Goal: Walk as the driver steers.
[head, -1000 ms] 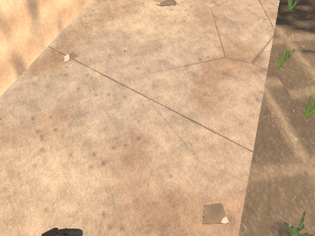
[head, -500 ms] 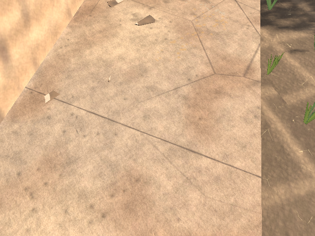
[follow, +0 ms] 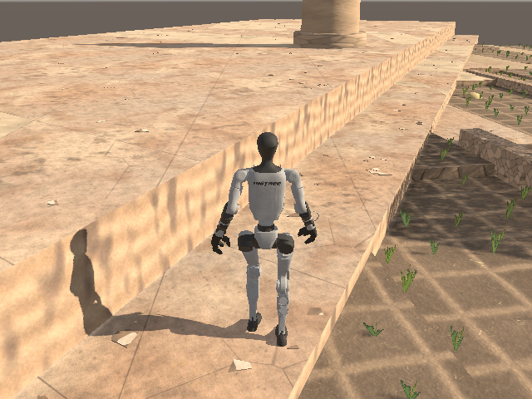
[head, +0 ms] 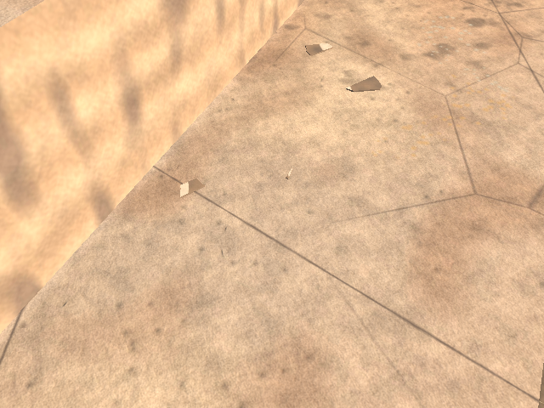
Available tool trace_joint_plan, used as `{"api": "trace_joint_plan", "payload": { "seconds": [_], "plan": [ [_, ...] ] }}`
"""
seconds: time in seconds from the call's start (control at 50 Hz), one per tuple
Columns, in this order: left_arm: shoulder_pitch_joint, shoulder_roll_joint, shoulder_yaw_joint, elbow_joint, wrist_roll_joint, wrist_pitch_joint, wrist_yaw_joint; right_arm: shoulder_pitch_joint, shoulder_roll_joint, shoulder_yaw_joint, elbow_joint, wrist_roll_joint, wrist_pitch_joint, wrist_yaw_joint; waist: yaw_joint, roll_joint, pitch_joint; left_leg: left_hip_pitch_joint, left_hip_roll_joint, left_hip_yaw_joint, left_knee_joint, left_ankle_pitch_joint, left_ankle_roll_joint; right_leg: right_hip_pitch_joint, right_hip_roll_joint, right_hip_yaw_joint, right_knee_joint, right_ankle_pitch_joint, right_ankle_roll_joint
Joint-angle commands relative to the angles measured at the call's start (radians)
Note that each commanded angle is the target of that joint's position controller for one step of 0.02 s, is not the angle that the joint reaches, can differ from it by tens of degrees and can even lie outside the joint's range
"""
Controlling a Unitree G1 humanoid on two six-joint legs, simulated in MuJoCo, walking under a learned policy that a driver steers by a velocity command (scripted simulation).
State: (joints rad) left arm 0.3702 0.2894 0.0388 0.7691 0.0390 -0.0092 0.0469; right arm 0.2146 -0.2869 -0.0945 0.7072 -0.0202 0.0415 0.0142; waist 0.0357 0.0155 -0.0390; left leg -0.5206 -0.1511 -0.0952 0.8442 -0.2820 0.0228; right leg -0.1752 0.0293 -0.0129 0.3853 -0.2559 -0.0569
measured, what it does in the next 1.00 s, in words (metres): walks ahead, turning right: left foot, then right foot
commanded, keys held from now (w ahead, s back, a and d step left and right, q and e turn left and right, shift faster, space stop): w+q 0.06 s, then w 0.10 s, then w+e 0.72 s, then e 0.08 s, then q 0.04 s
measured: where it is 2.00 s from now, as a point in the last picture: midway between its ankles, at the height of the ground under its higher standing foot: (290, 383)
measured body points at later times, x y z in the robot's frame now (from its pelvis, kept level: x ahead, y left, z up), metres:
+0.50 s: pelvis +0.19 +0.10 +0.00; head +0.21 +0.11 +0.45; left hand +0.22 +0.36 -0.14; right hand +0.29 -0.15 -0.11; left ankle +0.16 +0.19 -0.75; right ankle +0.16 -0.04 -0.66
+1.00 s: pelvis +0.46 +0.05 -0.01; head +0.50 +0.03 +0.44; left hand +0.60 +0.30 -0.13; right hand +0.52 -0.23 -0.13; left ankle +0.49 +0.22 -0.66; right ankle +0.48 +0.01 -0.75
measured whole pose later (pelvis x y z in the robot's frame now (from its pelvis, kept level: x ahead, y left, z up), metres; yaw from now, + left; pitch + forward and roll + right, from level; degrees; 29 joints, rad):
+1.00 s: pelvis +0.46 +0.05 -0.01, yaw -16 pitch +0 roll +0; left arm 0.28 0.27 0.07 0.81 0.01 -0.03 -0.01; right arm 0.18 -0.26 -0.03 0.73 -0.04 -0.04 0.00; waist 0.00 0.02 0.09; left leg -0.55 0.09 -0.03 1.17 -0.34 -0.02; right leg -0.26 0.14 -0.01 0.43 -0.17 -0.14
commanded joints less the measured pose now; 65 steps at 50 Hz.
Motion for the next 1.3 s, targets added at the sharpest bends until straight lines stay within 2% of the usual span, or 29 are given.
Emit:
{"api": "trace_joint_plan", "payload": {
  "seconds": [0.02,0.12,0.24,0.28,0.3,0.32,0.34,0.36,0.38,0.4,0.42,0.46,0.52,0.6,0.68,0.74,0.78,0.8,0.82,0.84,0.86,0.9,0.92,0.96,1.02,1.1,1.2,1.26,1.3],
  "plan": [
    [-0.155,0.129,0.026,-0.1,-0.01,-0.055,-0.003,0.036,-0.117,-0.028,-0.061,-0.023,-0.029,0.034,-0.098,-0.096,0.057,-0.215,0.094,-0.007,0.311,0.068,-0.028,0.03,-0.282,0.302,-0.287,-0.337,-0.086],
    [0.055,0.113,0.03,-0.026,0.001,-0.077,-0.034,-0.128,-0.06,0.007,-0.116,-0.023,-0.027,0.056,0.036,-0.101,0.144,-0.31,0.144,0.008,0.183,0.117,-0.046,0.118,-0.269,0.16,-0.293,-0.17,-0.111],
    [0.101,0.143,0.04,0.03,-0.011,-0.071,-0.054,-0.244,-0.031,0.037,-0.157,-0.015,-0.05,0.065,0.071,-0.18,0.15,0.004,0.158,0.191,-0.22,0.017,-0.008,0.049,-0.252,0.065,-0.236,0.035,-0.103],
    [0.095,0.166,0.047,0.049,-0.015,-0.059,-0.058,-0.151,-0.038,0.033,-0.138,-0.015,-0.065,0.048,0.016,-0.179,0.134,0.159,0.12,0.216,-0.313,-0.001,0.023,0.025,-0.271,0.081,-0.134,0.215,-0.104],
    [0.078,0.157,0.044,0.055,-0.018,-0.057,-0.061,-0.005,-0.055,0.022,-0.088,-0.019,-0.081,0.032,-0.061,-0.123,0.071,0.346,0.098,0.205,-0.378,0.051,0.037,-0.016,-0.229,0.036,0.035,0.377,-0.083],
    [0.055,0.125,0.033,0.042,-0.026,-0.062,-0.065,0.178,-0.109,0.003,-0.04,-0.034,-0.096,0.014,-0.151,-0.044,-0.069,0.611,0.19,0.101,-0.379,0.02,0.058,-0.137,-0.165,-0.018,0.279,0.337,-0.052],
    [0.038,-0.01,-0.003,-0.032,-0.04,-0.069,-0.074,0.324,-0.248,-0.022,-0.037,-0.055,-0.102,-0.006,-0.199,0.238,-0.22,0.878,0.541,-0.341,-0.489,-0.195,0.12,-0.449,-0.04,-0.082,0.642,-0.132,0.007],
    [0.008,0.055,0.019,-0.028,-0.032,-0.063,-0.064,0.36,-0.279,-0.031,-0.015,-0.028,-0.099,-0.018,-0.214,0.227,-0.225,0.776,0.606,-0.56,-0.594,-0.123,0.171,-0.534,0.018,0.071,0.81,-0.263,-0.01],
    [-0.022,0.071,0.029,-0.03,-0.033,-0.057,-0.064,0.272,-0.212,-0.011,-0.015,-0.028,-0.099,-0.021,-0.158,0.139,-0.091,0.686,0.563,-0.401,-0.571,-0.118,0.16,-0.575,-0.042,0.124,0.869,-0.207,-0.028],
    [-0.031,0.06,0.026,-0.017,-0.036,-0.057,-0.072,0.178,-0.127,0.013,-0.023,-0.019,-0.104,-0.016,-0.111,0.099,-0.007,0.567,0.505,-0.272,-0.594,-0.066,0.138,-0.55,-0.083,0.096,0.828,-0.121,-0.027],
    [-0.027,0.053,0.029,-0.001,-0.035,-0.049,-0.076,0.114,-0.072,0.03,-0.029,-0.014,-0.109,-0.013,-0.076,0.099,0.033,0.493,0.454,-0.169,-0.631,-0.017,0.107,-0.51,-0.101,0.075,0.781,-0.073,-0.019],
    [0.008,0.038,0.033,0.027,-0.008,-0.024,-0.088,0.096,-0.033,0.045,-0.016,-0.008,-0.125,-0.016,-0.041,0.125,0.058,0.427,0.407,-0.045,-0.661,0.165,0.097,-0.455,-0.1,0.058,0.771,-0.019,0.001],
    [-0.059,0.005,0.031,0.0,-0.006,-0.011,-0.105,0.137,-0.044,0.039,0.022,-0.001,-0.148,-0.018,-0.026,0.088,0.084,0.449,0.413,0.058,-0.677,0.378,0.117,-0.534,-0.096,0.05,0.766,0.054,0.009],
    [-0.211,-0.022,0.014,-0.061,-0.003,-0.011,-0.12,0.15,-0.024,0.044,0.061,-0.001,-0.147,-0.024,-0.033,0.076,0.129,0.443,0.383,0.195,-0.692,0.433,0.112,-0.561,-0.1,0.007,0.561,0.198,0.011],
    [-0.33,-0.022,0.002,-0.112,-0.001,-0.01,-0.136,0.187,-0.078,0.031,0.103,0.002,-0.145,-0.033,-0.053,0.062,0.156,0.471,0.403,0.269,-0.695,0.538,0.097,-0.438,-0.081,-0.078,0.318,0.231,-0.032],
    [-0.292,0.006,0.012,-0.112,0.003,-0.008,-0.121,0.205,-0.122,0.023,0.13,0.001,-0.13,-0.042,-0.029,0.068,0.095,0.591,0.413,0.32,-0.511,0.979,0.076,-0.33,0.003,-0.144,0.262,0.124,-0.091],
    [-0.114,0.048,0.035,-0.066,0.006,-0.017,-0.106,0.205,-0.159,0.014,0.135,-0.003,-0.108,-0.047,0.047,0.072,-0.022,0.577,0.41,0.334,-0.197,1.062,0.069,-0.109,0.074,-0.142,0.208,0.045,-0.14],
    [0.034,0.095,0.058,-0.017,0.017,-0.022,-0.09,0.201,-0.158,0.017,0.123,-0.005,-0.104,-0.045,0.115,0.022,-0.106,0.44,0.381,0.347,0.059,0.863,0.049,0.12,0.064,-0.081,0.15,0.029,-0.174],
    [0.065,0.204,0.087,-0.017,0.019,-0.019,-0.072,0.25,-0.047,0.04,0.078,-0.001,-0.106,-0.032,0.068,-0.167,-0.202,0.114,0.278,0.337,0.41,0.107,0.009,0.391,-0.224,0.322,0.135,-0.041,-0.265],
    [0.058,0.258,0.099,-0.045,-0.019,-0.012,-0.072,0.203,-0.071,0.035,0.014,0.005,-0.11,-0.021,0.065,-0.221,-0.307,-0.143,0.097,0.152,0.653,-0.285,-0.024,0.517,-0.388,0.832,-0.045,0.001,-0.406],
    [0.035,0.224,0.096,-0.033,-0.03,-0.005,-0.063,0.071,-0.096,0.032,-0.009,-0.002,-0.118,-0.017,0.081,-0.079,-0.175,-0.255,0.173,0.046,0.643,-0.163,-0.013,0.449,-0.35,0.693,-0.093,0.025,-0.358],
    [-0.058,0.138,0.072,-0.023,-0.031,-0.013,-0.052,0.066,-0.079,0.042,0.002,0.003,-0.132,-0.018,-0.011,0.014,0.023,-0.164,0.244,0.062,0.466,-0.045,-0.014,0.156,-0.274,0.458,-0.103,0.32,-0.272],
    [-0.09,0.116,0.064,-0.026,-0.038,-0.02,-0.049,0.087,-0.076,0.043,0.007,-0.013,-0.115,-0.021,-0.05,0.018,0.048,-0.09,0.256,0.058,0.422,-0.059,-0.029,0.059,-0.229,0.371,-0.096,0.519,-0.253],
    [-0.107,0.095,0.053,-0.031,-0.04,-0.04,-0.057,0.13,-0.063,0.043,0.019,-0.026,-0.076,-0.021,-0.086,0.007,0.018,0.0,0.25,0.068,0.357,-0.074,-0.056,-0.016,-0.184,0.272,-0.08,0.77,-0.234],
    [-0.084,0.101,0.049,-0.01,-0.032,-0.051,-0.059,0.141,-0.035,0.049,0.035,-0.013,-0.057,-0.014,-0.091,-0.023,-0.013,0.011,0.234,0.107,0.246,0.026,-0.061,-0.015,-0.152,0.16,-0.087,0.921,-0.198],
    [-0.048,0.062,0.025,0.027,-0.029,-0.047,-0.052,0.041,-0.022,0.057,0.032,-0.003,-0.055,-0.011,-0.042,-0.08,0.01,0.007,0.232,0.127,0.036,0.18,-0.038,0.042,-0.127,0.076,-0.111,0.883,-0.114],
    [-0.037,0.065,0.016,0.059,-0.011,-0.041,-0.032,-0.019,-0.031,0.058,0.035,0.004,-0.06,-0.014,-0.004,-0.086,0.036,0.045,0.191,0.122,-0.135,0.196,0.003,0.144,-0.186,0.035,-0.081,0.853,-0.107],
    [-0.059,0.093,0.026,0.065,-0.019,-0.025,-0.012,0.019,-0.058,0.046,0.038,-0.008,-0.066,-0.013,-0.02,-0.09,0.052,0.073,0.148,0.139,-0.208,0.053,0.04,0.198,-0.223,0.045,0.04,0.92,-0.115],
    [-0.083,0.112,0.034,0.062,-0.029,-0.015,-0.001,0.134,-0.064,0.036,0.069,-0.012,-0.078,-0.014,-0.079,-0.052,0.016,0.201,0.122,0.135,-0.376,0.139,0.078,0.195,-0.189,0.022,0.243,0.892,-0.08]
  ]
}}
Velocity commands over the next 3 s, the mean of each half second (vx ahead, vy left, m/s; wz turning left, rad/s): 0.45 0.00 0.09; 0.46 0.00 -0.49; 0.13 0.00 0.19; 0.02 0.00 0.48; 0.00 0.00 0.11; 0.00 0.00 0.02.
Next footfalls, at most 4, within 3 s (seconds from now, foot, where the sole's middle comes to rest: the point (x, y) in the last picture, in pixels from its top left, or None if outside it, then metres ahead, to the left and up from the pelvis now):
0.32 left None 0.20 0.20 -0.78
0.80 right None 0.52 0.00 -0.78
1.32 left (260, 341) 0.72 0.10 -0.78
1.82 right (328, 360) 0.67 -0.07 -0.78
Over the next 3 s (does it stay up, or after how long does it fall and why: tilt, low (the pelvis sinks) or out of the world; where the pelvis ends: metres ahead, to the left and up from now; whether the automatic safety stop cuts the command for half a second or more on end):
stays up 0.60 0.02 0.00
